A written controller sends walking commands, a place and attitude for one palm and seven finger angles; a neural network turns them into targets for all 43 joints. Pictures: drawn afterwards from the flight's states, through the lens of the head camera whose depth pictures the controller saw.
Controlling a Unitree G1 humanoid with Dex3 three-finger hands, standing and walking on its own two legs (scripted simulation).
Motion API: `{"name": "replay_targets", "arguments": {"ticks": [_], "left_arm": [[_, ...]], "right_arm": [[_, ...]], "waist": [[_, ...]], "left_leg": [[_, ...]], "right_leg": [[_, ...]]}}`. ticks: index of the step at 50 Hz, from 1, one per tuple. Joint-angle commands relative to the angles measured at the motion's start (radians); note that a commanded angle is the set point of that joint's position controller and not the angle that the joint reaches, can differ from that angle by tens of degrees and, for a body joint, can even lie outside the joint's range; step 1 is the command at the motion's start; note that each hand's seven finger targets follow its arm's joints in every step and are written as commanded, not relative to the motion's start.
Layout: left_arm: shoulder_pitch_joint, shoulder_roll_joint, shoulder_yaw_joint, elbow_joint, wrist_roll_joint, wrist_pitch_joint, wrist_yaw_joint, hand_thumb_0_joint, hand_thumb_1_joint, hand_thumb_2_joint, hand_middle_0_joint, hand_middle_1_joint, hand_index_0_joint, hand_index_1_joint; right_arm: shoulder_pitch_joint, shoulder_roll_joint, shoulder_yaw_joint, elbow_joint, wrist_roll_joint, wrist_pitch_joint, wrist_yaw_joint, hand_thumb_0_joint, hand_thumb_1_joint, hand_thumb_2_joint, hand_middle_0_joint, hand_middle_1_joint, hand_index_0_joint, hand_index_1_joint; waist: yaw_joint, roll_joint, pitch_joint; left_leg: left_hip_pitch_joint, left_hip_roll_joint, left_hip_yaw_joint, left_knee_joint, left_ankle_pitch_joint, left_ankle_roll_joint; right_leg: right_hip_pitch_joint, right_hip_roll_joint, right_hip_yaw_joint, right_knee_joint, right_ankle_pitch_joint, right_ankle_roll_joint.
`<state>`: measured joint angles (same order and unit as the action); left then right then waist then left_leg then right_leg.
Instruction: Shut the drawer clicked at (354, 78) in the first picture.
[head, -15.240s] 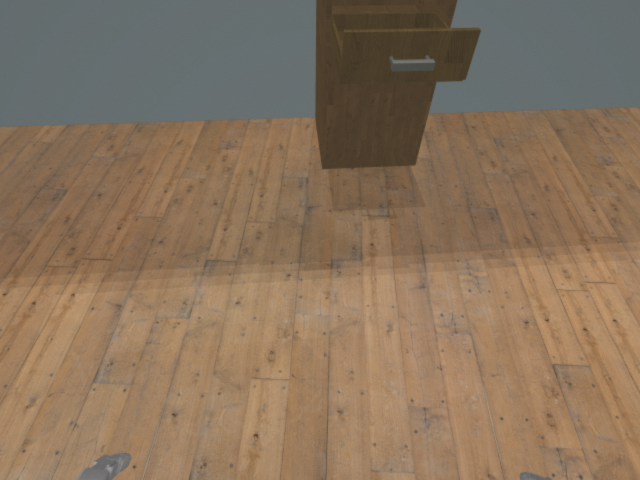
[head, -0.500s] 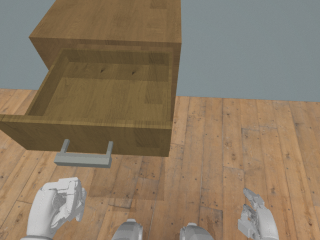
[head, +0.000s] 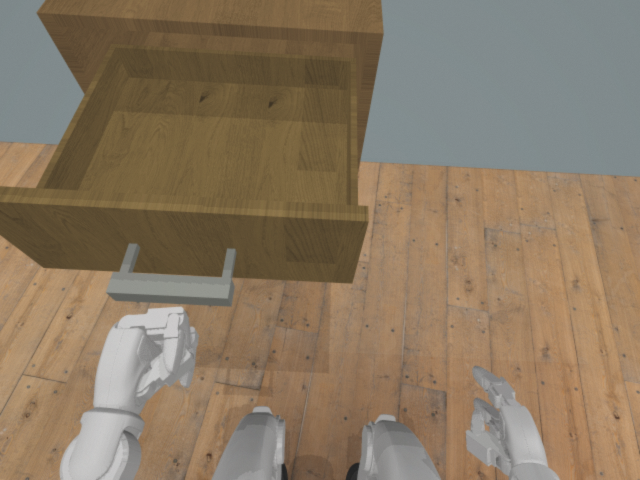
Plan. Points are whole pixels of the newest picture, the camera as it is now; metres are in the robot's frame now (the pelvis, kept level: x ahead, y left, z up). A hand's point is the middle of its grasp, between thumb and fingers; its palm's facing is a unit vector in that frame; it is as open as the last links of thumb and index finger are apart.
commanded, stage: bring the fist close to the handle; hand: left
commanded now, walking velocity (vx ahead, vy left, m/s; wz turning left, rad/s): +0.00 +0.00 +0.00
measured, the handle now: (177, 271) +0.35 +0.19 +0.04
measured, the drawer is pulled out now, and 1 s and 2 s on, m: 0.30 0.27 0.14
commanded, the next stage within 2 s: push the drawer shut in 0.30 s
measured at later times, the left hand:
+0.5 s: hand (190, 351) +0.25 +0.15 +0.04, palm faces -0.03 -1.00 -0.04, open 3.3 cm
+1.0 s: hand (197, 321) +0.29 +0.16 +0.02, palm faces -0.03 -1.00 -0.05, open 3.2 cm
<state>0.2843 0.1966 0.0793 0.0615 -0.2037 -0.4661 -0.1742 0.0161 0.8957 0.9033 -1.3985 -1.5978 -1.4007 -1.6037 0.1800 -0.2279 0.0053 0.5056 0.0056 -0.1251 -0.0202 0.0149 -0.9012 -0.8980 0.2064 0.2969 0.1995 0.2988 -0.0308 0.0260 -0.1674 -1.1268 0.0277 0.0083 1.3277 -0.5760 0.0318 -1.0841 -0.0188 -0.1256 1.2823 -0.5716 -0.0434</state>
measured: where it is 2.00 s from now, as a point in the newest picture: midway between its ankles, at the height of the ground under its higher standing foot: outside the picture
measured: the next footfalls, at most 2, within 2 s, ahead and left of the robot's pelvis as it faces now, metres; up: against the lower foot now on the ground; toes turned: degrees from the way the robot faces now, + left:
none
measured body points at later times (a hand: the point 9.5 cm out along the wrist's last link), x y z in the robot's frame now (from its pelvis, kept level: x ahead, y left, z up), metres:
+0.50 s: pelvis +0.01 +0.01 +0.00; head +0.11 +0.02 +0.44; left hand +0.25 +0.21 +0.04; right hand +0.20 -0.22 -0.08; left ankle +0.03 +0.10 -0.62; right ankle +0.02 -0.10 -0.62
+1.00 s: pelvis -0.01 -0.01 +0.00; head +0.10 +0.01 +0.44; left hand +0.29 +0.21 +0.03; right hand +0.17 -0.24 -0.10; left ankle +0.03 +0.10 -0.62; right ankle +0.02 -0.10 -0.62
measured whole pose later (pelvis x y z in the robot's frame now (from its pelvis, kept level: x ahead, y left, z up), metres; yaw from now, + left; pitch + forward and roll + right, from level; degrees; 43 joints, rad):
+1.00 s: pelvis -0.01 -0.01 +0.00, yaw +1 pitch +22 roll -3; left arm 0.04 0.23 0.07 0.22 -0.19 -0.44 -0.14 0.03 0.81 0.96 -1.40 -1.60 -1.40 -1.60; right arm 0.17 -0.25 0.02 0.57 0.01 -0.09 -0.04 0.01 -0.90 -0.90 0.21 0.30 0.20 0.30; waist -0.02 0.03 -0.15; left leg -1.15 0.02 -0.01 1.32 -0.55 0.02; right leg -1.10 -0.02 -0.15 1.28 -0.56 -0.05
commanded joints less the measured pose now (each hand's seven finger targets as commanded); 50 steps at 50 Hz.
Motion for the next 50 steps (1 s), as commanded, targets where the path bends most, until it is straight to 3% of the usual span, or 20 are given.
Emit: {"name": "replay_targets", "arguments": {"ticks": [1,3,7,8,11,13,16,20,24,26,27,30,33,36,38,45,48,50], "left_arm": [[0.008,0.075,0.017,-0.321,-0.016,-0.076,0.030,0.000,0.900,0.900,-1.400,-1.600,-1.400,-1.600],[0.041,0.079,0.021,-0.297,-0.005,-0.054,0.041,0.000,0.900,0.900,-1.400,-1.600,-1.400,-1.600],[0.029,0.029,-0.034,-0.228,0.017,-0.012,0.050,0.000,0.900,0.900,-1.400,-1.600,-1.400,-1.600],[0.028,0.051,-0.013,-0.216,0.024,-0.009,0.056,0.000,0.900,0.900,-1.400,-1.600,-1.400,-1.600],[-0.009,0.038,-0.038,-0.251,0.033,-0.023,0.067,0.000,0.900,0.900,-1.400,-1.600,-1.400,-1.600],[-0.027,0.083,0.002,-0.299,0.034,-0.048,0.083,0.000,0.900,0.900,-1.400,-1.600,-1.400,-1.600],[0.013,0.061,-0.020,-0.363,0.033,-0.084,0.096,0.000,0.900,0.900,-1.400,-1.600,-1.400,-1.600],[0.068,0.048,-0.028,-0.286,0.039,-0.066,0.090,0.000,0.900,0.900,-1.400,-1.600,-1.400,-1.600],[-0.055,0.053,-0.030,-0.216,0.048,-0.029,0.071,0.000,0.900,0.900,-1.400,-1.600,-1.400,-1.600],[-0.088,0.068,-0.008,-0.226,0.035,-0.028,0.062,0.000,0.900,0.900,-1.400,-1.600,-1.400,-1.600],[-0.097,0.075,0.004,-0.248,0.028,-0.033,0.061,0.000,0.900,0.900,-1.400,-1.600,-1.400,-1.600],[-0.169,0.095,0.015,-0.295,0.015,-0.048,0.064,0.000,0.900,0.900,-1.400,-1.600,-1.400,-1.600],[-0.191,0.109,0.035,-0.278,0.009,-0.058,0.068,0.000,0.900,0.900,-1.400,-1.600,-1.400,-1.600],[-0.267,0.077,0.002,-0.239,0.011,-0.064,0.069,0.000,0.900,0.900,-1.400,-1.600,-1.400,-1.600],[-0.348,0.109,0.025,-0.197,0.012,-0.068,0.071,0.000,0.900,0.900,-1.400,-1.600,-1.400,-1.600],[-0.489,0.114,0.015,-0.146,0.007,-0.065,0.050,0.000,0.900,0.900,-1.400,-1.600,-1.400,-1.600],[-0.541,0.139,0.037,-0.075,0.002,-0.041,0.047,0.000,0.900,0.900,-1.400,-1.600,-1.400,-1.600],[-0.611,0.138,0.033,-0.059,0.001,-0.037,0.046,0.000,0.900,0.900,-1.400,-1.600,-1.400,-1.600]], "right_arm": [[-0.012,-0.140,-0.059,-0.166,0.007,-0.041,0.004,0.000,-0.900,-0.900,0.200,0.300,0.200,0.300],[-0.011,-0.144,-0.062,-0.162,0.007,-0.031,0.004,0.000,-0.900,-0.900,0.200,0.300,0.200,0.300],[-0.007,-0.147,-0.058,-0.167,0.010,-0.008,0.007,0.000,-0.900,-0.900,0.200,0.300,0.200,0.300],[-0.014,-0.149,-0.058,-0.166,0.011,-0.006,0.005,0.000,-0.900,-0.900,0.200,0.300,0.200,0.300],[-0.012,-0.148,-0.055,-0.183,0.009,-0.004,0.003,0.000,-0.900,-0.900,0.200,0.300,0.200,0.300],[-0.007,-0.147,-0.056,-0.180,0.003,-0.007,-0.001,0.000,-0.900,-0.900,0.200,0.300,0.200,0.300],[-0.004,-0.133,-0.056,-0.185,-0.001,-0.011,0.006,0.000,-0.900,-0.900,0.200,0.300,0.200,0.300],[-0.002,-0.135,-0.055,-0.178,0.000,0.004,0.013,0.000,-0.900,-0.900,0.200,0.300,0.200,0.300],[-0.002,-0.150,-0.053,-0.165,0.003,0.015,0.005,0.000,-0.900,-0.900,0.200,0.300,0.200,0.300],[0.001,-0.152,-0.056,-0.165,0.004,0.015,-0.001,0.000,-0.900,-0.900,0.200,0.300,0.200,0.300],[0.001,-0.150,-0.056,-0.166,0.004,0.013,-0.003,0.000,-0.900,-0.900,0.200,0.300,0.200,0.300],[0.006,-0.144,-0.054,-0.154,0.001,0.007,-0.007,0.000,-0.900,-0.900,0.200,0.300,0.200,0.300],[0.010,-0.147,-0.053,-0.136,-0.001,0.002,-0.008,0.000,-0.900,-0.900,0.200,0.300,0.200,0.300],[0.004,-0.149,-0.051,-0.116,-0.002,-0.003,-0.009,0.000,-0.900,-0.900,0.200,0.300,0.200,0.300],[0.003,-0.157,-0.049,-0.096,-0.002,-0.007,-0.016,0.000,-0.900,-0.900,0.200,0.300,0.200,0.300],[0.000,-0.164,-0.047,-0.070,0.003,-0.016,-0.024,0.000,-0.900,-0.900,0.200,0.300,0.200,0.300],[0.001,-0.169,-0.043,-0.057,0.008,-0.013,-0.029,0.000,-0.900,-0.900,0.200,0.300,0.200,0.300],[-0.004,-0.167,-0.039,-0.054,0.011,-0.011,-0.032,0.000,-0.900,-0.900,0.200,0.300,0.200,0.300]], "waist": [[0.020,0.069,-0.374],[0.014,0.039,-0.358],[-0.019,-0.028,-0.253],[-0.011,-0.023,-0.230],[-0.012,-0.015,-0.239],[0.000,0.004,-0.282],[0.016,0.062,-0.337],[0.000,0.021,-0.291],[-0.031,-0.002,-0.243],[-0.025,-0.007,-0.282],[-0.014,0.009,-0.316],[-0.012,0.053,-0.371],[-0.018,0.052,-0.373],[-0.041,0.046,-0.332],[-0.056,0.018,-0.314],[-0.049,0.045,-0.381],[-0.060,0.003,-0.358],[-0.063,0.010,-0.353]], "left_leg": [[0.309,-0.015,-0.072,-0.233,0.321,-0.010],[0.295,-0.013,-0.076,-0.230,0.342,-0.009],[0.220,-0.017,-0.080,-0.232,0.227,-0.008],[0.210,-0.017,-0.081,-0.235,0.215,-0.009],[0.218,-0.020,-0.083,-0.238,0.186,-0.008],[0.238,-0.016,-0.087,-0.234,0.219,-0.011],[0.307,-0.013,-0.087,-0.238,0.299,-0.019],[0.262,-0.014,-0.080,-0.228,0.292,-0.017],[0.213,-0.018,-0.082,-0.211,0.228,-0.010],[0.222,-0.020,-0.077,-0.204,0.244,-0.008],[0.238,-0.021,-0.075,-0.205,0.267,-0.008],[0.287,-0.019,-0.073,-0.202,0.339,-0.010],[0.292,-0.016,-0.073,-0.194,0.373,-0.009],[0.280,-0.015,-0.078,-0.193,0.314,-0.009],[0.233,-0.017,-0.074,-0.176,0.264,-0.002],[0.264,-0.021,-0.073,-0.190,0.238,-0.002],[0.218,-0.021,-0.064,-0.186,0.199,0.004],[0.198,-0.023,-0.060,-0.189,0.158,0.004]], "right_leg": [[0.216,0.023,0.067,-0.183,0.234,0.007],[0.217,0.026,0.061,-0.180,0.254,0.008],[0.178,0.027,0.055,-0.195,0.174,0.016],[0.168,0.028,0.055,-0.195,0.158,0.011],[0.155,0.026,0.056,-0.192,0.130,0.011],[0.163,0.028,0.056,-0.177,0.149,0.006],[0.168,0.026,0.055,-0.169,0.194,0.004],[0.176,0.031,0.055,-0.176,0.211,0.006],[0.146,0.031,0.059,-0.179,0.179,0.010],[0.172,0.030,0.067,-0.183,0.201,0.011],[0.192,0.028,0.069,-0.181,0.221,0.009],[0.212,0.027,0.074,-0.177,0.281,0.008],[0.211,0.027,0.073,-0.173,0.309,0.010],[0.168,0.026,0.069,-0.183,0.253,0.013],[0.161,0.027,0.080,-0.192,0.214,0.015],[0.181,0.019,0.090,-0.205,0.187,0.015],[0.201,0.021,0.107,-0.230,0.152,0.020],[0.206,0.017,0.118,-0.240,0.111,0.022]]}}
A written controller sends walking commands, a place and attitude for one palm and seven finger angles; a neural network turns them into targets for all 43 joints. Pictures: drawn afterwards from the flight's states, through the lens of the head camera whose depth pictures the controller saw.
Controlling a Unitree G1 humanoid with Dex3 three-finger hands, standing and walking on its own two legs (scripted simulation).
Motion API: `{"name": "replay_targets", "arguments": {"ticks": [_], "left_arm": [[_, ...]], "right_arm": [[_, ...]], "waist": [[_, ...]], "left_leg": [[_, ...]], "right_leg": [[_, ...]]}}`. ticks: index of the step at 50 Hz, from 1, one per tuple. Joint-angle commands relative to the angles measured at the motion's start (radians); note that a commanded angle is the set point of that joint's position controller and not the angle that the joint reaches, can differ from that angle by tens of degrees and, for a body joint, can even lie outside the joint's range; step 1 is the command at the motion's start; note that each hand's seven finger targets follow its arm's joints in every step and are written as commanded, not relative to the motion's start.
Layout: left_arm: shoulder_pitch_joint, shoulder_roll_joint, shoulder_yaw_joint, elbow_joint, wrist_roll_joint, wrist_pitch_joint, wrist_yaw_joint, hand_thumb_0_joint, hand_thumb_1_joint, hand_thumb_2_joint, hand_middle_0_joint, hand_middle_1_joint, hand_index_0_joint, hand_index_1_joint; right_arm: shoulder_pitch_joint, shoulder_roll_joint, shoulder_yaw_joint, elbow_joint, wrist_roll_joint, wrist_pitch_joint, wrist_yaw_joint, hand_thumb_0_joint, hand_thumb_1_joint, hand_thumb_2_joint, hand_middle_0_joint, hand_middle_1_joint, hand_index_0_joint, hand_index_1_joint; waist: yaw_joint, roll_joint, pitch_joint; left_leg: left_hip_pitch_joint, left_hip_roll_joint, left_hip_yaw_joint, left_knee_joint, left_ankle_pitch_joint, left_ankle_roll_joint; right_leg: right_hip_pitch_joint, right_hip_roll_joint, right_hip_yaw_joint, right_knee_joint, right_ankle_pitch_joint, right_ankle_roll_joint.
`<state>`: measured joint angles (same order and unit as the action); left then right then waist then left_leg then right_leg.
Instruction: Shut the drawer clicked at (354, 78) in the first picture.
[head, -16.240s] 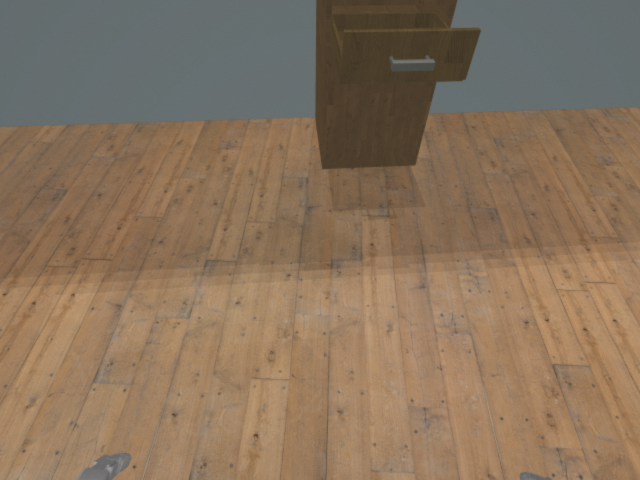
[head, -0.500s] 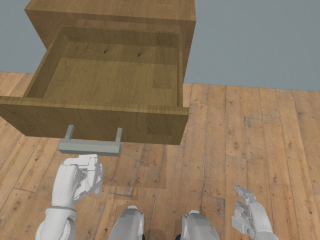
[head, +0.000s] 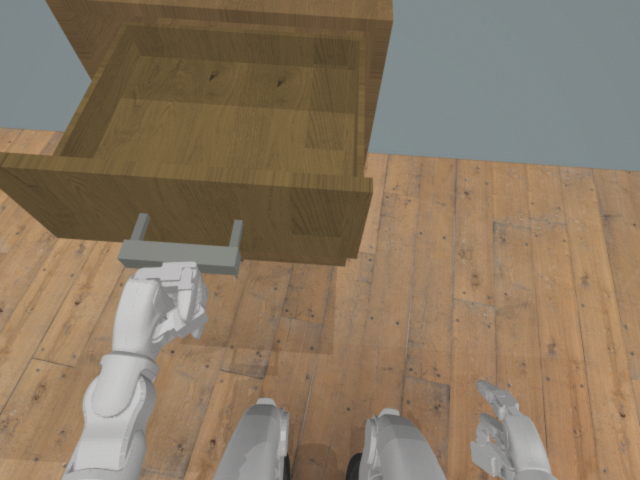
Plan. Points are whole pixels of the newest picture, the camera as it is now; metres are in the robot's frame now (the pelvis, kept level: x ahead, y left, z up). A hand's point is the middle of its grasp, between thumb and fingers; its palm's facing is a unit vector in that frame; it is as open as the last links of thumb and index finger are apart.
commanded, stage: push the drawer shut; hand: left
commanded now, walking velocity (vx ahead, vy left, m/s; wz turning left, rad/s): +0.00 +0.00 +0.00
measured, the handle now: (185, 241) +0.38 +0.19 +0.04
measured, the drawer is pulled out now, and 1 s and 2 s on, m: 0.27 0.14 0.02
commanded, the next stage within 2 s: none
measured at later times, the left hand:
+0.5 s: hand (211, 256) +0.37 +0.16 +0.03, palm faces -0.04 -1.00 -0.05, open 3.3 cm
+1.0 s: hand (222, 210) +0.44 +0.15 +0.03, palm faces -0.03 -1.00 -0.05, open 3.4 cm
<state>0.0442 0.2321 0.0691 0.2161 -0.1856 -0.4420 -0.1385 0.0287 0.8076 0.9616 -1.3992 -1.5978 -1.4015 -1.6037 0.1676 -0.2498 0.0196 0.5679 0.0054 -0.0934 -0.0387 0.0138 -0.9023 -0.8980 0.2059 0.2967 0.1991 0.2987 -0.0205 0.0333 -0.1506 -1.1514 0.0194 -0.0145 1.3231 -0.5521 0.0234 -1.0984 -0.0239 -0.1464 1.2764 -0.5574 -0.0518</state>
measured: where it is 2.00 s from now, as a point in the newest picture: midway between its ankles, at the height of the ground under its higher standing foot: outside the picture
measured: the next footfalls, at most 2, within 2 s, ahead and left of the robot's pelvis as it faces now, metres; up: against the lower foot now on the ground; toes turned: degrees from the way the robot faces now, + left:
none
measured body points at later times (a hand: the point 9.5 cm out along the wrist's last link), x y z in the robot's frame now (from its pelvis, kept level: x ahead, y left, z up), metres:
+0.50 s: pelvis -0.01 +0.01 +0.01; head +0.11 +0.02 +0.44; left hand +0.37 +0.21 +0.03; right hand +0.12 -0.25 -0.10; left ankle +0.04 +0.10 -0.61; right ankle +0.03 -0.10 -0.61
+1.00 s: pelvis +0.00 +0.01 +0.01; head +0.13 +0.02 +0.44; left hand +0.43 +0.21 +0.03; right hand +0.09 -0.25 -0.11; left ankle +0.04 +0.10 -0.61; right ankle +0.03 -0.10 -0.61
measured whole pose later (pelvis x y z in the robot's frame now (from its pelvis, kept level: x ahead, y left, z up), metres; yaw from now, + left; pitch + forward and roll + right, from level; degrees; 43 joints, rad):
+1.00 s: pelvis +0.00 +0.01 +0.01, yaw -2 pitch +24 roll -3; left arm -0.54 0.28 0.20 0.83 -0.12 -0.51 -0.10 0.06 0.80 0.95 -1.40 -1.60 -1.40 -1.60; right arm 0.25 -0.25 0.02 0.64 -0.01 -0.02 -0.02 0.01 -0.90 -0.90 0.21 0.30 0.20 0.30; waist -0.10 0.03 -0.14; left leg -1.16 0.02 0.02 1.27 -0.52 0.04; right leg -1.12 -0.02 -0.11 1.23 -0.52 -0.03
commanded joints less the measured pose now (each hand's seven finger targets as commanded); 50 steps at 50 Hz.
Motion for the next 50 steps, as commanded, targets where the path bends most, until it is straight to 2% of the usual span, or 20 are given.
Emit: {"name": "replay_targets", "arguments": {"ticks": [1,3,9,10,13,16,17,20,24,25,27,31,33,34,38,40,44,45,48,50], "left_arm": [[-0.393,0.111,0.053,-0.194,-0.019,-0.059,0.012,0.000,0.900,0.900,-1.400,-1.600,-1.400,-1.600],[-0.430,0.143,0.082,-0.172,-0.019,-0.061,0.017,0.000,0.900,0.900,-1.400,-1.600,-1.400,-1.600],[-0.527,0.134,0.085,-0.101,-0.016,-0.065,0.027,0.000,0.900,0.900,-1.400,-1.600,-1.400,-1.600],[-0.528,0.136,0.094,-0.085,-0.018,-0.065,0.031,0.000,0.900,0.900,-1.400,-1.600,-1.400,-1.600],[-0.579,0.140,0.097,-0.019,-0.015,-0.069,0.035,0.000,0.900,0.900,-1.400,-1.600,-1.400,-1.600],[-0.629,0.125,0.086,0.016,-0.007,-0.081,0.042,0.000,0.900,0.900,-1.400,-1.600,-1.400,-1.600],[-0.651,0.142,0.097,0.028,-0.003,-0.085,0.044,0.000,0.900,0.900,-1.400,-1.600,-1.400,-1.600],[-0.708,0.136,0.091,0.042,0.008,-0.098,0.055,0.000,0.900,0.900,-1.400,-1.600,-1.400,-1.600],[-0.744,0.143,0.102,0.071,0.015,-0.109,0.057,0.000,0.900,0.900,-1.400,-1.600,-1.400,-1.600],[-0.741,0.157,0.116,0.093,0.018,-0.109,0.059,0.000,0.900,0.900,-1.400,-1.600,-1.400,-1.600],[-0.768,0.127,0.093,0.098,0.018,-0.111,0.061,0.000,0.900,0.900,-1.400,-1.600,-1.400,-1.600],[-0.850,0.152,0.117,0.177,0.026,-0.114,0.064,0.000,0.900,0.900,-1.400,-1.600,-1.400,-1.600],[-0.874,0.192,0.146,0.196,0.033,-0.123,0.065,0.000,0.900,0.900,-1.400,-1.600,-1.400,-1.600],[-0.888,0.165,0.127,0.214,0.036,-0.125,0.063,0.000,0.900,0.900,-1.400,-1.600,-1.400,-1.600],[-0.938,0.190,0.147,0.257,0.036,-0.135,0.060,0.000,0.900,0.900,-1.400,-1.600,-1.400,-1.600],[-0.986,0.175,0.141,0.287,0.033,-0.136,0.057,0.000,0.900,0.900,-1.400,-1.600,-1.400,-1.600],[-1.034,0.200,0.162,0.311,0.038,-0.145,0.056,0.000,0.900,0.900,-1.400,-1.600,-1.400,-1.600],[-1.041,0.185,0.153,0.326,0.039,-0.145,0.056,0.000,0.900,0.900,-1.400,-1.600,-1.400,-1.600],[-1.062,0.248,0.202,0.386,0.043,-0.152,0.053,0.000,0.900,0.900,-1.400,-1.600,-1.400,-1.600],[-1.092,0.246,0.202,0.382,0.048,-0.165,0.050,0.000,0.900,0.900,-1.400,-1.600,-1.400,-1.600]], "right_arm": [[0.010,-0.144,-0.053,-0.110,0.013,-0.043,-0.016,0.000,-0.900,-0.900,0.200,0.300,0.200,0.300],[0.011,-0.148,-0.050,-0.107,0.013,-0.044,-0.019,0.000,-0.900,-0.900,0.200,0.300,0.200,0.300],[0.024,-0.148,-0.048,-0.097,0.012,-0.043,-0.013,0.000,-0.900,-0.900,0.200,0.300,0.200,0.300],[0.027,-0.148,-0.050,-0.095,0.011,-0.043,-0.011,0.000,-0.900,-0.900,0.200,0.300,0.200,0.300],[0.039,-0.155,-0.049,-0.084,0.012,-0.038,-0.011,0.000,-0.900,-0.900,0.200,0.300,0.200,0.300],[0.044,-0.156,-0.052,-0.079,0.010,-0.034,-0.007,0.000,-0.900,-0.900,0.200,0.300,0.200,0.300],[0.050,-0.160,-0.052,-0.077,0.011,-0.031,-0.007,0.000,-0.900,-0.900,0.200,0.300,0.200,0.300],[0.065,-0.162,-0.055,-0.069,0.007,-0.026,-0.004,0.000,-0.900,-0.900,0.200,0.300,0.200,0.300],[0.087,-0.167,-0.059,-0.057,0.003,-0.018,0.000,0.000,-0.900,-0.900,0.200,0.300,0.200,0.300],[0.090,-0.168,-0.060,-0.055,0.004,-0.013,0.001,0.000,-0.900,-0.900,0.200,0.300,0.200,0.300],[0.095,-0.165,-0.062,-0.052,0.003,-0.008,0.005,0.000,-0.900,-0.900,0.200,0.300,0.200,0.300],[0.113,-0.169,-0.061,-0.033,0.002,0.005,0.002,0.000,-0.900,-0.900,0.200,0.300,0.200,0.300],[0.121,-0.173,-0.060,-0.035,0.000,0.010,0.000,0.000,-0.900,-0.900,0.200,0.300,0.200,0.300],[0.124,-0.169,-0.058,-0.032,0.000,0.013,0.003,0.000,-0.900,-0.900,0.200,0.300,0.200,0.300],[0.141,-0.173,-0.060,-0.024,-0.002,0.023,0.003,0.000,-0.900,-0.900,0.200,0.300,0.200,0.300],[0.146,-0.170,-0.061,-0.013,-0.003,0.029,0.005,0.000,-0.900,-0.900,0.200,0.300,0.200,0.300],[0.166,-0.175,-0.063,-0.008,-0.007,0.038,0.008,0.000,-0.900,-0.900,0.200,0.300,0.200,0.300],[0.168,-0.172,-0.064,-0.006,-0.008,0.040,0.011,0.000,-0.900,-0.900,0.200,0.300,0.200,0.300],[0.180,-0.177,-0.060,-0.001,-0.010,0.048,0.010,0.000,-0.900,-0.900,0.200,0.300,0.200,0.300],[0.182,-0.171,-0.062,-0.002,-0.012,0.052,0.014,0.000,-0.900,-0.900,0.200,0.300,0.200,0.300]], "waist": [[-0.073,0.012,-0.357],[-0.070,0.016,-0.362],[-0.065,0.053,-0.387],[-0.062,0.040,-0.397],[-0.079,0.006,-0.359],[-0.082,0.017,-0.362],[-0.080,0.023,-0.359],[-0.085,0.050,-0.400],[-0.085,0.042,-0.445],[-0.079,0.038,-0.435],[-0.086,0.055,-0.437],[-0.108,0.020,-0.413],[-0.102,0.037,-0.424],[-0.106,0.046,-0.430],[-0.110,0.057,-0.453],[-0.121,0.053,-0.449],[-0.118,0.081,-0.490],[-0.127,0.071,-0.486],[-0.127,0.030,-0.463],[-0.126,0.062,-0.488]], "left_leg": [[0.223,-0.015,-0.036,-0.189,0.119,0.011],[0.212,-0.015,-0.034,-0.190,0.110,0.012],[0.254,-0.016,-0.036,-0.211,0.133,0.007],[0.259,-0.016,-0.037,-0.214,0.134,0.005],[0.242,-0.013,-0.042,-0.220,0.115,0.007],[0.257,-0.015,-0.043,-0.229,0.098,0.004],[0.257,-0.014,-0.046,-0.233,0.098,0.002],[0.310,-0.012,-0.053,-0.236,0.133,0.000],[0.342,-0.010,-0.059,-0.234,0.187,-0.002],[0.345,-0.009,-0.062,-0.241,0.190,-0.006],[0.362,-0.010,-0.061,-0.242,0.205,-0.007],[0.338,-0.008,-0.062,-0.234,0.191,-0.003],[0.340,-0.008,-0.062,-0.234,0.197,-0.004],[0.356,-0.009,-0.065,-0.237,0.206,-0.006],[0.371,-0.006,-0.067,-0.231,0.237,-0.007],[0.379,-0.006,-0.068,-0.230,0.242,-0.008],[0.416,-0.002,-0.076,-0.230,0.289,-0.012],[0.411,-0.003,-0.071,-0.227,0.290,-0.010],[0.349,-0.006,-0.062,-0.218,0.268,-0.002],[0.357,-0.008,-0.054,-0.212,0.284,-0.003]], "right_leg": [[0.211,0.022,0.141,-0.240,0.081,0.029],[0.218,0.022,0.148,-0.243,0.068,0.028],[0.218,0.021,0.138,-0.241,0.097,0.026],[0.222,0.020,0.138,-0.243,0.097,0.027],[0.204,0.024,0.133,-0.247,0.086,0.029],[0.187,0.022,0.130,-0.246,0.076,0.029],[0.182,0.023,0.128,-0.242,0.076,0.027],[0.162,0.023,0.118,-0.230,0.111,0.026],[0.170,0.025,0.112,-0.220,0.153,0.026],[0.168,0.026,0.111,-0.220,0.153,0.024],[0.163,0.025,0.109,-0.224,0.166,0.025],[0.149,0.028,0.109,-0.224,0.162,0.028],[0.147,0.030,0.108,-0.215,0.164,0.024],[0.138,0.030,0.105,-0.215,0.167,0.025],[0.135,0.032,0.105,-0.210,0.189,0.023],[0.129,0.032,0.105,-0.215,0.196,0.025],[0.122,0.035,0.102,-0.205,0.220,0.023],[0.126,0.035,0.104,-0.211,0.224,0.025],[0.158,0.040,0.111,-0.213,0.221,0.026],[0.164,0.038,0.119,-0.211,0.238,0.027]]}}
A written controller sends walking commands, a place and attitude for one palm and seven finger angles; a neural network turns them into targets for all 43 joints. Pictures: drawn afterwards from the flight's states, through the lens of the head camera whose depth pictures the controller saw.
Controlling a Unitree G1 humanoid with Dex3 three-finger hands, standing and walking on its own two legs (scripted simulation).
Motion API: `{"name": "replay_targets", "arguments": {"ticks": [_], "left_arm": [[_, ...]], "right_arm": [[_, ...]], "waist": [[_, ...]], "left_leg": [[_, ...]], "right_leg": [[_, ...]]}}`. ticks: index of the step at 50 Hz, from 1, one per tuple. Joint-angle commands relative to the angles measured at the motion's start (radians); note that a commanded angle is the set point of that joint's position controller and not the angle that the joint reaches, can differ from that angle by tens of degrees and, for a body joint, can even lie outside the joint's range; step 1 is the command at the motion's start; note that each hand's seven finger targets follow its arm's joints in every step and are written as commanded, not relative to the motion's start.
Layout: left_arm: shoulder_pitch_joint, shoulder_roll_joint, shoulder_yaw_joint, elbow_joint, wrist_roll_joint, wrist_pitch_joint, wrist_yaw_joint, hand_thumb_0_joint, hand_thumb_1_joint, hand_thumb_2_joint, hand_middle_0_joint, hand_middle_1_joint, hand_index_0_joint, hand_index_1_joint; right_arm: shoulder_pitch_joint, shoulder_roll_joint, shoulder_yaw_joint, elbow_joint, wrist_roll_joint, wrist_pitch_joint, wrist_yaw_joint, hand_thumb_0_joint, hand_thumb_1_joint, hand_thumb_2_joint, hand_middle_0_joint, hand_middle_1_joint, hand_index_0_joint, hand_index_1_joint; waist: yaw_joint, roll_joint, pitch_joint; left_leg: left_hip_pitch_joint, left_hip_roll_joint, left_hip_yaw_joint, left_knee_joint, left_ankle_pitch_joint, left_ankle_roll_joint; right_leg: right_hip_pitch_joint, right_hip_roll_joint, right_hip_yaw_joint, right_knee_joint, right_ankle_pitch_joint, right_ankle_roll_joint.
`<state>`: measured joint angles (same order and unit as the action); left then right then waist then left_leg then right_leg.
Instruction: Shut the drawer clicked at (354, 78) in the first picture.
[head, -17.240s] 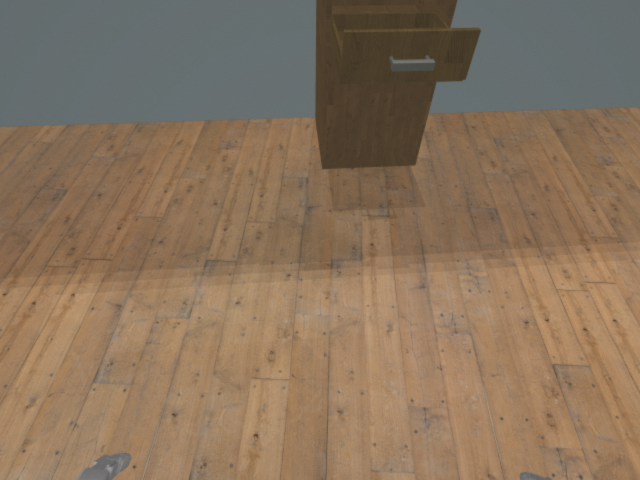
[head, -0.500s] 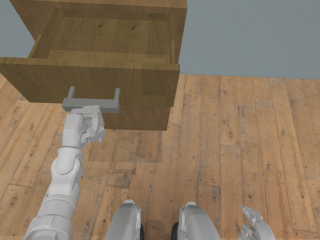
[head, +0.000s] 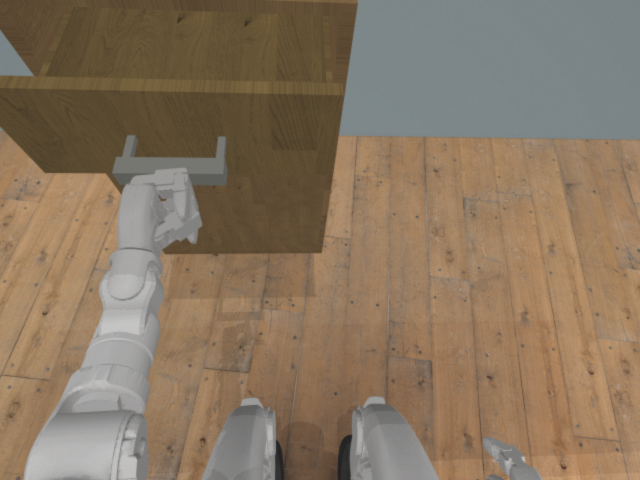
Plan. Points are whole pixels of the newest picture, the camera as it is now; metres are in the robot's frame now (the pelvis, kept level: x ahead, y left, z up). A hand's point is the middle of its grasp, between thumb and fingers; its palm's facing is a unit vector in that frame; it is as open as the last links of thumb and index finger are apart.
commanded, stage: push the drawer shut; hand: left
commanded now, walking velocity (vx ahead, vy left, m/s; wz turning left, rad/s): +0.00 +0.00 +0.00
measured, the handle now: (174, 157) +0.51 +0.18 +0.03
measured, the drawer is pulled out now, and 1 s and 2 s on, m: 0.14 0.02 0.00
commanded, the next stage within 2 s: pull the fist back off the drawer in 1.54 s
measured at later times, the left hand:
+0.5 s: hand (196, 178) +0.49 +0.16 +0.02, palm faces -0.01 -1.00 -0.05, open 3.4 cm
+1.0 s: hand (201, 138) +0.55 +0.16 +0.02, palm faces +0.00 -1.00 -0.04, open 3.4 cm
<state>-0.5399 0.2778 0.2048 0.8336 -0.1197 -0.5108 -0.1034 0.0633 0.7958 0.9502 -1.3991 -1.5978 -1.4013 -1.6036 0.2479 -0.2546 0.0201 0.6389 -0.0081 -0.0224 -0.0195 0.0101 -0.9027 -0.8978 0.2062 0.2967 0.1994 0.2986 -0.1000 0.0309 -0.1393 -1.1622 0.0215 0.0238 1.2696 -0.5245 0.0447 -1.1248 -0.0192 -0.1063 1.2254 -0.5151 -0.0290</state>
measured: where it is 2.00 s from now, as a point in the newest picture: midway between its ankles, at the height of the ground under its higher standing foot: outside the picture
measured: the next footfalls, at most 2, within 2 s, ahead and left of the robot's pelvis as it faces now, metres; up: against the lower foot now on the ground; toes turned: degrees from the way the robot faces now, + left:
none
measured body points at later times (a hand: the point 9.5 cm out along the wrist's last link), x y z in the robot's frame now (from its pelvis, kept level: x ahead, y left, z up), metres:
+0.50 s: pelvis -0.01 +0.00 -0.01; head +0.15 +0.01 +0.41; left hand +0.48 +0.21 +0.03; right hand +0.04 -0.27 -0.13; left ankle +0.04 +0.09 -0.62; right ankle +0.03 -0.11 -0.62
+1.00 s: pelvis -0.01 +0.00 -0.02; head +0.18 +0.03 +0.39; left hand +0.54 +0.21 +0.03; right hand -0.02 -0.26 -0.12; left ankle +0.04 +0.09 -0.62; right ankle +0.03 -0.11 -0.62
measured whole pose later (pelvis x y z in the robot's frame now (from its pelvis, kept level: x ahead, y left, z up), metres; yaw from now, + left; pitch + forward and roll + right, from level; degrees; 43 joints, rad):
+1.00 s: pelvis -0.01 +0.00 -0.02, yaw -2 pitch +30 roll -5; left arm -1.03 0.54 0.38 1.23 -0.02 -0.46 -0.13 0.09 0.76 0.93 -1.40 -1.60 -1.40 -1.60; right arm 0.35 -0.27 0.06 0.64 -0.05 0.02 0.01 0.01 -0.90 -0.90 0.21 0.30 0.20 0.30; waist -0.24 0.05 -0.12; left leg -1.35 0.05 0.00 1.36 -0.53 0.05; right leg -1.30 0.01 -0.13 1.27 -0.50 -0.03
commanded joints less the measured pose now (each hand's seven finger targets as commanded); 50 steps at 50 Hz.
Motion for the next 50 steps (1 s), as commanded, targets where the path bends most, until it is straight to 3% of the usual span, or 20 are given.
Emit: {"name": "replay_targets", "arguments": {"ticks": [1,5,10,12,14,16,19,20,22,25,26,28,29,32,36,41,42,45,49,50], "left_arm": [[-0.511,0.199,0.068,-0.229,-0.018,-0.101,0.012,0.000,0.900,0.900,-1.400,-1.600,-1.400,-1.600],[-0.574,0.239,0.099,-0.151,-0.015,-0.108,0.001,0.000,0.900,0.900,-1.400,-1.600,-1.400,-1.600],[-0.624,0.268,0.121,-0.114,-0.013,-0.116,-0.016,0.000,0.900,0.900,-1.400,-1.600,-1.400,-1.600],[-0.655,0.270,0.121,-0.089,-0.016,-0.114,-0.021,0.000,0.900,0.900,-1.400,-1.600,-1.400,-1.600],[-0.668,0.317,0.158,-0.047,-0.015,-0.113,-0.024,0.000,0.900,0.900,-1.400,-1.600,-1.400,-1.600],[-0.721,0.316,0.148,-0.044,-0.013,-0.114,-0.027,0.000,0.900,0.900,-1.400,-1.600,-1.400,-1.600],[-0.763,0.357,0.169,-0.036,-0.006,-0.119,-0.029,0.000,0.900,0.900,-1.400,-1.600,-1.400,-1.600],[-0.781,0.334,0.149,-0.040,-0.006,-0.118,-0.029,0.000,0.900,0.900,-1.400,-1.600,-1.400,-1.600],[-0.785,0.353,0.166,0.004,-0.005,-0.108,-0.027,0.000,0.900,0.900,-1.400,-1.600,-1.400,-1.600],[-0.832,0.366,0.165,0.023,0.002,-0.104,-0.031,0.000,0.900,0.900,-1.400,-1.600,-1.400,-1.600],[-0.859,0.401,0.182,0.016,0.009,-0.106,-0.028,0.000,0.900,0.900,-1.400,-1.600,-1.400,-1.600],[-0.884,0.395,0.175,0.025,0.011,-0.103,-0.027,0.000,0.900,0.900,-1.400,-1.600,-1.400,-1.600],[-0.875,0.420,0.193,0.045,0.020,-0.099,-0.027,0.000,0.900,0.900,-1.400,-1.600,-1.400,-1.600],[-0.928,0.415,0.178,0.062,0.025,-0.090,-0.024,0.000,0.900,0.900,-1.400,-1.600,-1.400,-1.600],[-0.959,0.459,0.203,0.090,0.034,-0.076,-0.026,0.000,0.900,0.900,-1.400,-1.600,-1.400,-1.600],[-1.021,0.476,0.204,0.086,0.047,-0.065,-0.019,0.000,0.900,0.900,-1.400,-1.600,-1.400,-1.600],[-1.011,0.492,0.219,0.113,0.050,-0.055,-0.016,0.000,0.900,0.900,-1.400,-1.600,-1.400,-1.600],[-1.068,0.473,0.189,0.127,0.066,-0.045,-0.013,0.000,0.900,0.900,-1.400,-1.600,-1.400,-1.600],[-1.128,0.529,0.214,0.109,0.089,-0.044,0.000,0.000,0.900,0.900,-1.400,-1.600,-1.400,-1.600],[-1.139,0.501,0.194,0.103,0.089,-0.042,0.002,0.000,0.900,0.900,-1.400,-1.600,-1.400,-1.600]], "right_arm": [[0.105,-0.165,-0.063,-0.069,0.001,-0.017,-0.004,0.000,-0.900,-0.900,0.200,0.300,0.200,0.300],[0.121,-0.168,-0.059,-0.060,-0.001,-0.006,-0.003,0.000,-0.900,-0.900,0.200,0.300,0.200,0.300],[0.140,-0.170,-0.059,-0.057,-0.005,0.003,0.001,0.000,-0.900,-0.900,0.200,0.300,0.200,0.300],[0.146,-0.172,-0.058,-0.052,-0.006,0.007,-0.001,0.000,-0.900,-0.900,0.200,0.300,0.200,0.300],[0.154,-0.177,-0.054,-0.051,-0.007,0.009,-0.003,0.000,-0.900,-0.900,0.200,0.300,0.200,0.300],[0.157,-0.176,-0.053,-0.048,-0.008,0.010,-0.004,0.000,-0.900,-0.900,0.200,0.300,0.200,0.300],[0.170,-0.184,-0.051,-0.045,-0.011,0.012,-0.003,0.000,-0.900,-0.900,0.200,0.300,0.200,0.300],[0.173,-0.179,-0.050,-0.045,-0.012,0.014,-0.002,0.000,-0.900,-0.900,0.200,0.300,0.200,0.300],[0.183,-0.184,-0.049,-0.041,-0.014,0.015,0.001,0.000,-0.900,-0.900,0.200,0.300,0.200,0.300],[0.191,-0.186,-0.047,-0.042,-0.014,0.018,0.003,0.000,-0.900,-0.900,0.200,0.300,0.200,0.300],[0.197,-0.192,-0.045,-0.037,-0.018,0.019,0.001,0.000,-0.900,-0.900,0.200,0.300,0.200,0.300],[0.210,-0.192,-0.045,-0.036,-0.020,0.018,0.004,0.000,-0.900,-0.900,0.200,0.300,0.200,0.300],[0.211,-0.196,-0.043,-0.038,-0.021,0.020,0.004,0.000,-0.900,-0.900,0.200,0.300,0.200,0.300],[0.221,-0.197,-0.040,-0.034,-0.023,0.022,0.006,0.000,-0.900,-0.900,0.200,0.300,0.200,0.300],[0.241,-0.203,-0.037,-0.036,-0.026,0.026,0.007,0.000,-0.900,-0.900,0.200,0.300,0.200,0.300],[0.268,-0.210,-0.034,-0.027,-0.034,0.031,0.014,0.000,-0.900,-0.900,0.200,0.300,0.200,0.300],[0.275,-0.213,-0.033,-0.026,-0.035,0.034,0.015,0.000,-0.900,-0.900,0.200,0.300,0.200,0.300],[0.288,-0.212,-0.031,-0.020,-0.038,0.039,0.017,0.000,-0.900,-0.900,0.200,0.300,0.200,0.300],[0.312,-0.221,-0.028,-0.016,-0.048,0.044,0.022,0.000,-0.900,-0.900,0.200,0.300,0.200,0.300],[0.316,-0.218,-0.029,-0.014,-0.049,0.045,0.025,0.000,-0.900,-0.900,0.200,0.300,0.200,0.300]], "waist": [[-0.046,0.063,-0.508],[-0.063,0.042,-0.477],[-0.059,0.104,-0.518],[-0.076,0.078,-0.512],[-0.078,0.051,-0.501],[-0.091,0.075,-0.506],[-0.089,0.113,-0.529],[-0.098,0.119,-0.539],[-0.106,0.092,-0.527],[-0.120,0.110,-0.522],[-0.118,0.115,-0.531],[-0.130,0.131,-0.542],[-0.121,0.146,-0.543],[-0.148,0.142,-0.526],[-0.152,0.149,-0.556],[-0.163,0.213,-0.585],[-0.167,0.180,-0.581],[-0.189,0.200,-0.561],[-0.190,0.253,-0.599],[-0.200,0.253,-0.616]], "left_leg": [[0.372,-0.010,-0.089,-0.156,0.265,-0.023],[0.320,-0.010,-0.084,-0.144,0.239,-0.018],[0.348,-0.011,-0.085,-0.138,0.269,-0.021],[0.325,-0.010,-0.084,-0.131,0.245,-0.016],[0.282,-0.011,-0.080,-0.124,0.227,-0.011],[0.276,-0.011,-0.079,-0.120,0.209,-0.010],[0.307,-0.008,-0.089,-0.117,0.234,-0.012],[0.320,-0.008,-0.091,-0.117,0.254,-0.012],[0.290,-0.006,-0.090,-0.108,0.231,-0.009],[0.274,-0.006,-0.091,-0.103,0.216,-0.006],[0.277,-0.003,-0.098,-0.103,0.217,-0.007],[0.302,-0.002,-0.104,-0.101,0.230,-0.005],[0.296,-0.002,-0.103,-0.099,0.230,-0.008],[0.281,0.000,-0.107,-0.092,0.215,-0.004],[0.270,0.002,-0.110,-0.079,0.227,-0.001],[0.339,0.010,-0.134,-0.081,0.274,-0.009],[0.322,0.012,-0.135,-0.076,0.273,-0.006],[0.326,0.015,-0.143,-0.073,0.271,-0.007],[0.375,0.020,-0.164,-0.073,0.304,-0.014],[0.397,0.022,-0.171,-0.072,0.322,-0.014]], "right_leg": [[0.197,0.034,0.080,-0.162,0.204,0.004],[0.197,0.037,0.087,-0.162,0.194,0.007],[0.191,0.040,0.087,-0.156,0.210,0.003],[0.191,0.041,0.093,-0.164,0.195,0.007],[0.206,0.044,0.100,-0.165,0.186,0.009],[0.192,0.044,0.101,-0.164,0.169,0.009],[0.169,0.048,0.096,-0.153,0.176,0.005],[0.170,0.047,0.093,-0.152,0.193,0.005],[0.167,0.050,0.095,-0.158,0.175,0.008],[0.152,0.051,0.098,-0.157,0.160,0.008],[0.148,0.052,0.094,-0.149,0.156,0.006],[0.126,0.056,0.089,-0.145,0.162,0.005],[0.124,0.056,0.088,-0.143,0.158,0.004],[0.100,0.058,0.089,-0.145,0.147,0.007],[0.100,0.061,0.089,-0.137,0.152,0.007],[0.047,0.062,0.071,-0.124,0.171,0.003],[0.052,0.065,0.070,-0.124,0.172,0.004],[0.015,0.065,0.064,-0.121,0.167,0.006],[-0.020,0.066,0.053,-0.104,0.174,0.000],[-0.027,0.068,0.051,-0.105,0.185,0.002]]}}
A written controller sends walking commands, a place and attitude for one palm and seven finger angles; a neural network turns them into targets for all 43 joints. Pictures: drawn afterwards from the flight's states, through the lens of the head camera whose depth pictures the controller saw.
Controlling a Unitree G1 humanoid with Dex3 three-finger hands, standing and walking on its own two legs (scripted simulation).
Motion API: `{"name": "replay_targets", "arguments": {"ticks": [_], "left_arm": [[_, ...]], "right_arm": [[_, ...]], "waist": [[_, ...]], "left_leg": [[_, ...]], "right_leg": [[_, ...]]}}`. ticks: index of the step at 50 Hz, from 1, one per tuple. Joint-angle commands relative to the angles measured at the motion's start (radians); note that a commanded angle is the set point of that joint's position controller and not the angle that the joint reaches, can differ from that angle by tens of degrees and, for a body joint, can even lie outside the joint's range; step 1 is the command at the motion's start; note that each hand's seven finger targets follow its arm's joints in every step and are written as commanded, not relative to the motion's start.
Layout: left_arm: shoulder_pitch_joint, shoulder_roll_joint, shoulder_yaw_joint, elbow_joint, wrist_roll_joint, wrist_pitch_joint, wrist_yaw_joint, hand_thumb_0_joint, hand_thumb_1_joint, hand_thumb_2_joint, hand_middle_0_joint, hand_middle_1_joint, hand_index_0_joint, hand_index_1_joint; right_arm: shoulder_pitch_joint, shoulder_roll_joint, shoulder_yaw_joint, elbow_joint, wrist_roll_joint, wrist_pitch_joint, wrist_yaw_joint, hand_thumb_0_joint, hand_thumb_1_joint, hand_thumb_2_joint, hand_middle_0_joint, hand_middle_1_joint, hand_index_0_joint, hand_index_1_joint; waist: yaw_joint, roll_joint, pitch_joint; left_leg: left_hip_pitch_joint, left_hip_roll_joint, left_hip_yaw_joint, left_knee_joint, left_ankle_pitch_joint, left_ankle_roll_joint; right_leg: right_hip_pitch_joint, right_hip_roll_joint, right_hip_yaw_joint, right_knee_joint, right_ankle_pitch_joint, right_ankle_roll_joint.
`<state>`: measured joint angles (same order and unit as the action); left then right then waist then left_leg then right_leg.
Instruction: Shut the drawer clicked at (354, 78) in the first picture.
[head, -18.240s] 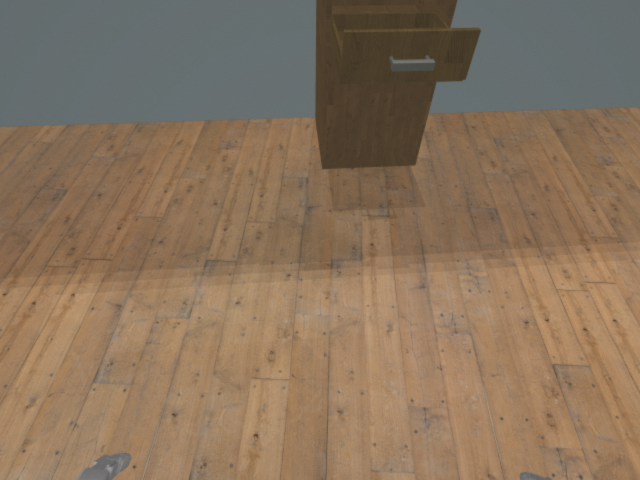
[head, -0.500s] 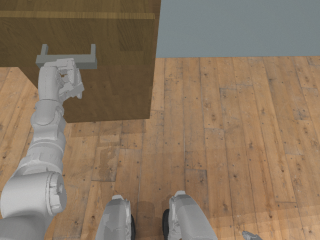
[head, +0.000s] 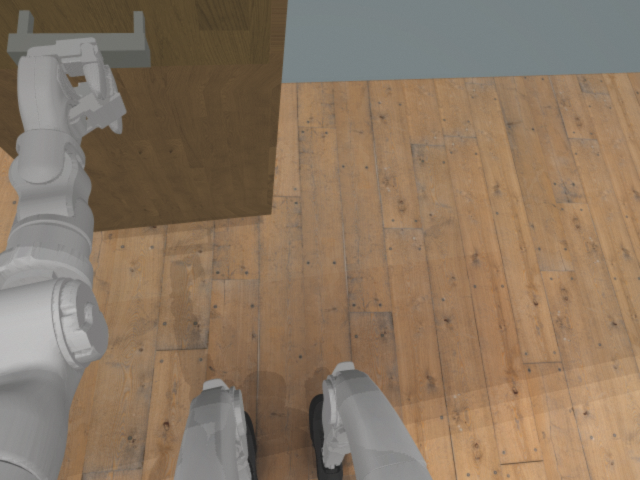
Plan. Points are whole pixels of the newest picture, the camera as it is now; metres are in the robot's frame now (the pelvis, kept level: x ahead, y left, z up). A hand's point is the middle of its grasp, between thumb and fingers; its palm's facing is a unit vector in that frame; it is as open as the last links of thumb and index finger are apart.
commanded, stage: push the drawer shut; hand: left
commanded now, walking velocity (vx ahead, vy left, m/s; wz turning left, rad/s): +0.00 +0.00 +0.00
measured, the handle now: (83, 35) +0.63 +0.20 +0.05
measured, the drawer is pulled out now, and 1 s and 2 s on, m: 0.02 0.00 0.00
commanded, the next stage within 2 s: pull the fist back off the drawer in 0.54 s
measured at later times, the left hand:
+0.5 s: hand (107, 73) +0.58 +0.18 +0.05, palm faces +0.05 -1.00 -0.06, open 3.6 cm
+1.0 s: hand (110, 74) +0.58 +0.18 +0.04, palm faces +0.06 -1.00 -0.06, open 3.5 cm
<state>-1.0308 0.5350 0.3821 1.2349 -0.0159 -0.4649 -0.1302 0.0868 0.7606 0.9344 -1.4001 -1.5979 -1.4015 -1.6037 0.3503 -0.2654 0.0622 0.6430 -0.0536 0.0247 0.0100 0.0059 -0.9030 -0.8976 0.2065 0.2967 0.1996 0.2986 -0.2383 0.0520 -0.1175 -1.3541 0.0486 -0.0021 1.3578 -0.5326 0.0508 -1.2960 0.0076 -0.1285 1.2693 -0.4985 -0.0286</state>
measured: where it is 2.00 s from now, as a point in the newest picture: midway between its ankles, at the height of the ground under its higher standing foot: (286, 465)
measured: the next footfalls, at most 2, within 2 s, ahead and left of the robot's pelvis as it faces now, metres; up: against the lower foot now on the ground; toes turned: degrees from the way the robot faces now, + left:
none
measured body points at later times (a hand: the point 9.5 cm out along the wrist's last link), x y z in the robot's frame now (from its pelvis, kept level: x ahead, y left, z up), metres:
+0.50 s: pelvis +0.00 +0.00 -0.01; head +0.20 +0.04 +0.40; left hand +0.57 +0.23 +0.05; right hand -0.03 -0.26 -0.10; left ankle +0.04 +0.09 -0.60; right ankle +0.05 -0.11 -0.60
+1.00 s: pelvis -0.02 +0.00 -0.01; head +0.19 +0.04 +0.38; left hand +0.57 +0.23 +0.05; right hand -0.05 -0.26 -0.10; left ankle +0.04 +0.09 -0.60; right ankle +0.05 -0.11 -0.60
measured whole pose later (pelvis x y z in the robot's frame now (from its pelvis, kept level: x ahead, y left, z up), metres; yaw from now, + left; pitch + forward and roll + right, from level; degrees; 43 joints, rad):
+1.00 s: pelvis -0.02 +0.00 -0.01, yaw +0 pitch +33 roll -7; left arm -1.24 0.66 0.34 1.32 0.04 -0.37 -0.10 0.11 0.69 0.97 -1.40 -1.60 -1.40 -1.60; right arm 0.40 -0.26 0.10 0.66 -0.07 -0.02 0.02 0.00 -0.90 -0.90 0.21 0.30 0.20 0.30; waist -0.30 0.05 -0.10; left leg -1.47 0.05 -0.04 1.40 -0.50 0.05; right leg -1.39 0.01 -0.16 1.29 -0.47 -0.04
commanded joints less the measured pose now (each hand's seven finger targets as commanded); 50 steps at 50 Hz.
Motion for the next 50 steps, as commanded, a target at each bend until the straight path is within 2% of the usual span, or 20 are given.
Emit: {"name": "replay_targets", "arguments": {"ticks": [1,5,10,13,15,17,20,21,24,27,30,33,36,37,38,40,43,46,48,50], "left_arm": [[-0.648,0.234,0.006,-0.283,-0.009,-0.083,0.029,0.000,0.900,0.900,-1.400,-1.600,-1.400,-1.600],[-0.696,0.248,0.009,-0.297,0.003,-0.081,0.038,0.000,0.900,0.900,-1.400,-1.600,-1.400,-1.600],[-0.723,0.303,0.040,-0.254,0.019,-0.066,0.046,0.000,0.900,0.900,-1.400,-1.600,-1.400,-1.600],[-0.772,0.314,0.034,-0.280,0.024,-0.068,0.044,0.000,0.900,0.900,-1.400,-1.600,-1.400,-1.600],[-0.775,0.339,0.048,-0.252,0.025,-0.061,0.041,0.000,0.900,0.900,-1.400,-1.600,-1.400,-1.600],[-0.799,0.340,0.040,-0.251,0.023,-0.053,0.042,0.000,0.900,0.900,-1.400,-1.600,-1.400,-1.600],[-0.834,0.292,-0.005,-0.242,0.020,-0.045,0.040,0.000,0.900,0.900,-1.400,-1.600,-1.400,-1.600],[-0.851,0.315,0.006,-0.249,0.020,-0.045,0.044,0.000,0.900,0.900,-1.400,-1.600,-1.400,-1.600],[-0.888,0.283,-0.028,-0.265,0.020,-0.044,0.049,0.000,0.900,0.900,-1.400,-1.600,-1.400,-1.600],[-0.890,0.311,-0.016,-0.225,0.018,-0.027,0.057,0.000,0.900,0.900,-1.400,-1.600,-1.400,-1.600],[-0.910,0.295,-0.053,-0.215,0.026,-0.023,0.055,0.000,0.900,0.900,-1.400,-1.600,-1.400,-1.600],[-0.928,0.291,-0.064,-0.233,0.029,-0.025,0.057,0.000,0.900,0.900,-1.400,-1.600,-1.400,-1.600],[-0.909,0.265,-0.075,-0.206,0.029,-0.009,0.060,0.000,0.900,0.900,-1.400,-1.600,-1.400,-1.600],[-0.903,0.286,-0.060,-0.201,0.028,-0.004,0.061,0.000,0.900,0.900,-1.400,-1.600,-1.400,-1.600],[-0.907,0.316,-0.041,-0.203,0.032,-0.007,0.062,0.000,0.900,0.900,-1.400,-1.600,-1.400,-1.600],[-0.925,0.306,-0.051,-0.230,0.038,-0.009,0.061,0.000,0.900,0.900,-1.400,-1.600,-1.400,-1.600],[-0.908,0.284,-0.055,-0.217,0.041,-0.003,0.059,0.000,0.900,0.900,-1.400,-1.600,-1.400,-1.600],[-0.886,0.309,-0.031,-0.217,0.040,0.005,0.057,0.000,0.900,0.900,-1.400,-1.600,-1.400,-1.600],[-0.879,0.278,-0.043,-0.226,0.037,0.004,0.052,0.000,0.900,0.900,-1.400,-1.600,-1.400,-1.600],[-0.840,0.314,-0.009,-0.214,0.036,0.008,0.048,0.000,0.900,0.900,-1.400,-1.600,-1.400,-1.600]], "right_arm": [[0.216,-0.206,-0.072,-0.016,-0.004,0.000,-0.002,0.000,-0.900,-0.900,0.200,0.300,0.200,0.300],[0.236,-0.207,-0.071,-0.009,-0.011,0.006,0.005,0.000,-0.900,-0.900,0.200,0.300,0.200,0.300],[0.256,-0.211,-0.065,0.000,-0.014,0.013,0.007,0.000,-0.900,-0.900,0.200,0.300,0.200,0.300],[0.265,-0.208,-0.062,0.000,-0.017,0.011,0.009,0.000,-0.900,-0.900,0.200,0.300,0.200,0.300],[0.268,-0.212,-0.060,0.004,-0.014,0.014,0.006,0.000,-0.900,-0.900,0.200,0.300,0.200,0.300],[0.274,-0.210,-0.056,0.005,-0.015,0.011,0.004,0.000,-0.900,-0.900,0.200,0.300,0.200,0.300],[0.270,-0.210,-0.055,0.013,-0.014,0.003,0.002,0.000,-0.900,-0.900,0.200,0.300,0.200,0.300],[0.275,-0.215,-0.053,0.015,-0.015,0.001,0.001,0.000,-0.900,-0.900,0.200,0.300,0.200,0.300],[0.275,-0.215,-0.053,0.016,-0.016,-0.011,-0.001,0.000,-0.900,-0.900,0.200,0.300,0.200,0.300],[0.273,-0.218,-0.045,0.021,-0.013,-0.023,-0.008,0.000,-0.900,-0.900,0.200,0.300,0.200,0.300],[0.260,-0.222,-0.039,0.022,-0.008,-0.039,-0.013,0.000,-0.900,-0.900,0.200,0.300,0.200,0.300],[0.262,-0.224,-0.039,0.024,-0.010,-0.056,-0.017,0.000,-0.900,-0.900,0.200,0.300,0.200,0.300],[0.259,-0.225,-0.038,0.023,-0.010,-0.061,-0.014,0.000,-0.900,-0.900,0.200,0.300,0.200,0.300],[0.259,-0.227,-0.036,0.021,-0.010,-0.062,-0.015,0.000,-0.900,-0.900,0.200,0.300,0.200,0.300],[0.266,-0.229,-0.034,0.023,-0.011,-0.063,-0.017,0.000,-0.900,-0.900,0.200,0.300,0.200,0.300],[0.269,-0.228,-0.039,0.017,-0.012,-0.062,-0.014,0.000,-0.900,-0.900,0.200,0.300,0.200,0.300],[0.275,-0.228,-0.041,0.020,-0.014,-0.060,-0.007,0.000,-0.900,-0.900,0.200,0.300,0.200,0.300],[0.273,-0.229,-0.041,0.012,-0.015,-0.053,-0.003,0.000,-0.900,-0.900,0.200,0.300,0.200,0.300],[0.276,-0.223,-0.043,0.010,-0.016,-0.051,0.002,0.000,-0.900,-0.900,0.200,0.300,0.200,0.300],[0.274,-0.227,-0.043,0.005,-0.015,-0.044,0.004,0.000,-0.900,-0.900,0.200,0.300,0.200,0.300]], "waist": [[-0.064,0.233,-0.632],[-0.073,0.268,-0.647],[-0.088,0.242,-0.622],[-0.096,0.283,-0.651],[-0.108,0.258,-0.622],[-0.116,0.254,-0.614],[-0.135,0.309,-0.593],[-0.136,0.296,-0.594],[-0.147,0.348,-0.624],[-0.163,0.300,-0.587],[-0.171,0.324,-0.570],[-0.173,0.362,-0.590],[-0.173,0.335,-0.564],[-0.172,0.319,-0.563],[-0.169,0.327,-0.566],[-0.162,0.343,-0.605],[-0.162,0.344,-0.590],[-0.147,0.324,-0.583],[-0.143,0.322,-0.599],[-0.125,0.316,-0.591]], "left_leg": [[0.581,-0.005,-0.141,-0.155,0.327,-0.019],[0.621,-0.001,-0.156,-0.152,0.371,-0.024],[0.569,0.000,-0.147,-0.140,0.357,-0.016],[0.589,0.000,-0.151,-0.133,0.384,-0.016],[0.554,0.003,-0.147,-0.129,0.358,-0.014],[0.527,0.000,-0.142,-0.128,0.334,-0.009],[0.560,0.001,-0.152,-0.132,0.314,-0.015],[0.556,0.003,-0.159,-0.136,0.295,-0.015],[0.602,0.003,-0.175,-0.138,0.304,-0.019],[0.525,0.003,-0.158,-0.135,0.231,-0.010],[0.515,0.005,-0.169,-0.152,0.161,-0.011],[0.551,0.009,-0.185,-0.164,0.148,-0.014],[0.530,0.007,-0.189,-0.165,0.116,-0.014],[0.499,0.006,-0.179,-0.159,0.101,-0.010],[0.505,0.007,-0.181,-0.162,0.110,-0.010],[0.525,0.005,-0.187,-0.156,0.133,-0.012],[0.550,0.008,-0.202,-0.164,0.129,-0.016],[0.507,0.005,-0.188,-0.157,0.123,-0.012],[0.514,0.002,-0.184,-0.155,0.135,-0.010],[0.502,0.004,-0.182,-0.156,0.140,-0.014]], "right_leg": [[0.140,0.041,0.076,-0.153,0.167,0.001],[0.120,0.044,0.068,-0.148,0.186,-0.001],[0.135,0.047,0.071,-0.155,0.185,0.001],[0.130,0.049,0.073,-0.148,0.202,-0.002],[0.130,0.050,0.073,-0.154,0.189,0.001],[0.145,0.052,0.075,-0.159,0.179,0.003],[0.074,0.050,0.068,-0.158,0.161,0.000],[0.076,0.052,0.066,-0.156,0.149,0.000],[0.034,0.050,0.061,-0.148,0.151,-0.003],[0.057,0.052,0.071,-0.163,0.117,0.002],[0.021,0.049,0.070,-0.158,0.078,0.000],[-0.007,0.047,0.066,-0.151,0.075,-0.003],[-0.013,0.046,0.064,-0.154,0.064,-0.002],[0.008,0.045,0.070,-0.157,0.056,0.000],[0.009,0.045,0.067,-0.152,0.058,-0.002],[0.009,0.044,0.067,-0.146,0.069,-0.004],[-0.016,0.042,0.059,-0.143,0.074,-0.005],[0.019,0.043,0.064,-0.146,0.067,-0.005],[0.027,0.041,0.066,-0.148,0.072,-0.004],[0.041,0.042,0.064,-0.145,0.075,-0.006]]}}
